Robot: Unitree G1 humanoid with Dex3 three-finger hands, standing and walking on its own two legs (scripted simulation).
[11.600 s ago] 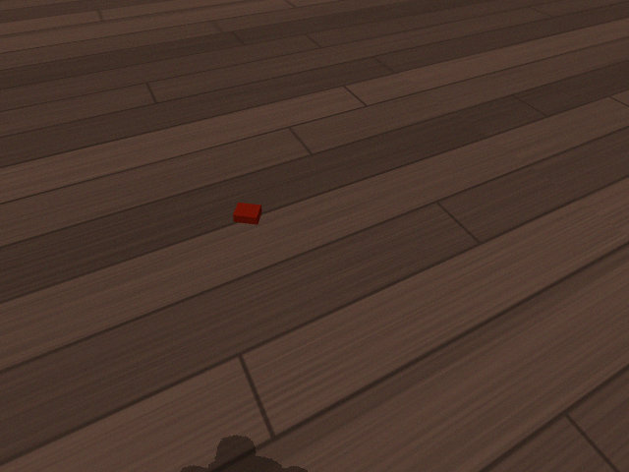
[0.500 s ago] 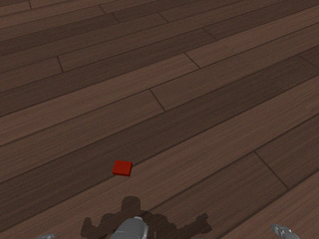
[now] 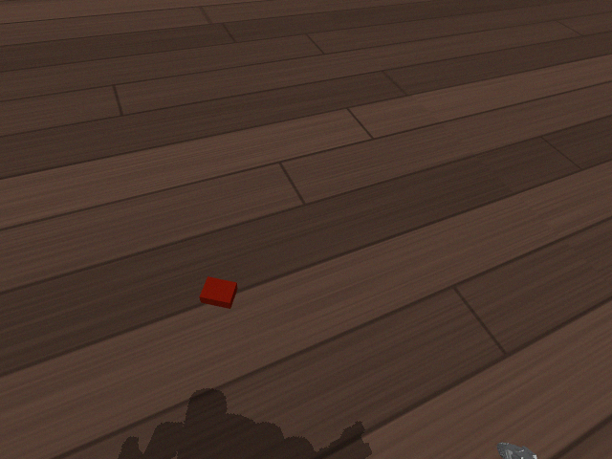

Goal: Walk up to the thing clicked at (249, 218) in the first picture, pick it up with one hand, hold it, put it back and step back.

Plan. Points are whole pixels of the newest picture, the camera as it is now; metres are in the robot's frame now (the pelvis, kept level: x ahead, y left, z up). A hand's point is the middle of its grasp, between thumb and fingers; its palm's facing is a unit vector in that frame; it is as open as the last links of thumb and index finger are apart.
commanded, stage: walk up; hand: left
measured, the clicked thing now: (219, 292) +0.72 +0.26 -0.74
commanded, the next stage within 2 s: stand in 1.24 s
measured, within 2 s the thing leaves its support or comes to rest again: neither
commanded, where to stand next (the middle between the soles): +0.34 +0.02 m, yaw +1 degrees
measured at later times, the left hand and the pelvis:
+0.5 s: hand out of the picture +0.05 +0.29 -0.15, palm faces +0.04 -0.92 -0.39, open 7.4 cm; pelvis +0.00 +0.01 +0.00, yaw +2 degrees
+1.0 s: hand out of the picture +0.14 +0.25 -0.14, palm faces +0.04 -0.94 -0.33, open 7.3 cm; pelvis +0.03 +0.00 +0.00, yaw +1 degrees
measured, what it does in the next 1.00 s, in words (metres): steps on the spot: right foot, then left foot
